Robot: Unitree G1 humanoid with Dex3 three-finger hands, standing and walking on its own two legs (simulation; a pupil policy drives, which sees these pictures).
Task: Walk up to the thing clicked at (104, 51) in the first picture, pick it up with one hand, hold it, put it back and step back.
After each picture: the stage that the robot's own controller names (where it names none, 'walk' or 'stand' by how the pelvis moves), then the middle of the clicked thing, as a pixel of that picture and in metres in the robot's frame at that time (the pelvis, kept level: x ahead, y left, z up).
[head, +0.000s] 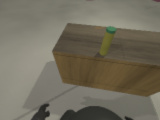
stand; (106, 42) +0.62 -0.11 +0.09
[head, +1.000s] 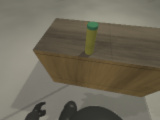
rise first; (90, 40) +0.55 +0.04 +0.12
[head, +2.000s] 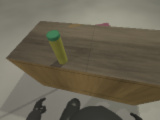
stand; (58, 49) +0.41 +0.24 +0.12
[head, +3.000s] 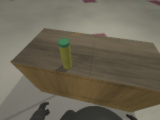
stand; (66, 55) +0.42 +0.19 +0.09
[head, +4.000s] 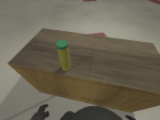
stand; (64, 57) +0.40 +0.20 +0.08
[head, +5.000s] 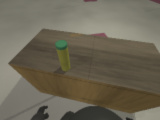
stand; (64, 57) +0.40 +0.20 +0.08
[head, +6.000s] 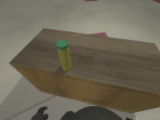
stand; (64, 57) +0.40 +0.20 +0.08
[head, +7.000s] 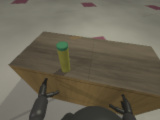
rise first; (64, 58) +0.40 +0.21 +0.09
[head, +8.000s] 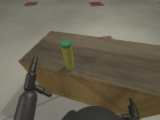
go down; (68, 56) +0.42 +0.20 +0.09
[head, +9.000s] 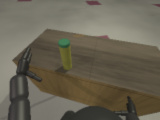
go down; (66, 56) +0.41 +0.19 +0.09
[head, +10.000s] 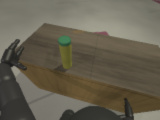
go down; (66, 54) +0.41 +0.18 +0.10
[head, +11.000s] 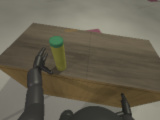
close in; (59, 56) +0.39 +0.20 +0.11
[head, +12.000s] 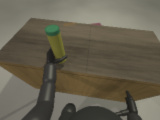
close; (57, 47) +0.43 +0.21 +0.14
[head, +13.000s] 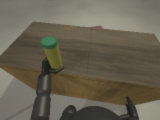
lift; (54, 58) +0.35 +0.22 +0.13
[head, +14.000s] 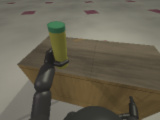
lift; (59, 49) +0.31 +0.18 +0.27
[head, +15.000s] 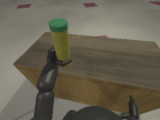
hold; (62, 47) +0.32 +0.16 +0.26
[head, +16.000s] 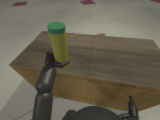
crouch; (60, 49) +0.33 +0.17 +0.24
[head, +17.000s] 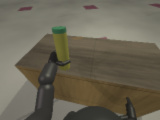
crouch; (62, 50) +0.36 +0.19 +0.22
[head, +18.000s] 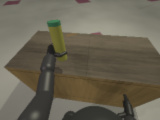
lower; (58, 42) +0.44 +0.20 +0.20
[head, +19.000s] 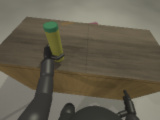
lower; (55, 44) +0.44 +0.21 +0.14
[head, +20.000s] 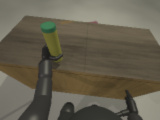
lower; (53, 45) +0.44 +0.22 +0.14
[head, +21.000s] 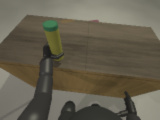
lower; (55, 43) +0.45 +0.21 +0.14
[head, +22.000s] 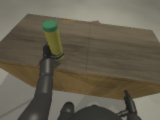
rest; (55, 43) +0.44 +0.22 +0.14
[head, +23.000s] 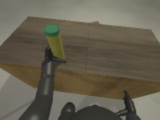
withdraw; (56, 46) +0.43 +0.21 +0.14
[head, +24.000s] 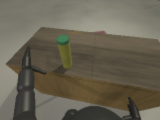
sink last; (65, 54) +0.41 +0.19 +0.12
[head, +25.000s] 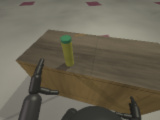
stand; (68, 52) +0.44 +0.20 +0.11
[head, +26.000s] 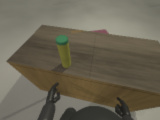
stand; (64, 53) +0.41 +0.20 +0.10
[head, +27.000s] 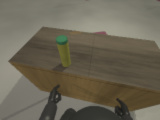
stand; (64, 53) +0.43 +0.21 +0.09
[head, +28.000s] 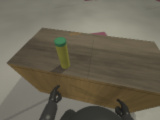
stand; (63, 54) +0.41 +0.21 +0.09
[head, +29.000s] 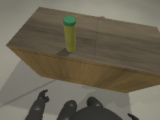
walk; (70, 36) +0.52 +0.16 +0.10
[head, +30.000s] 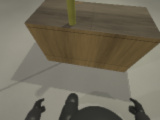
walk; (71, 10) +0.84 +0.24 +0.12
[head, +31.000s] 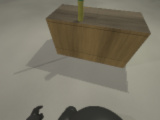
stand; (80, 10) +1.14 +0.22 +0.11
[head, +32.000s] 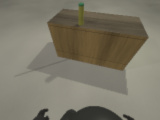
stand; (81, 14) +1.14 +0.19 +0.09
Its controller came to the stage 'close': yes
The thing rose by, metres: 0.23
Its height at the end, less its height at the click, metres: +0.00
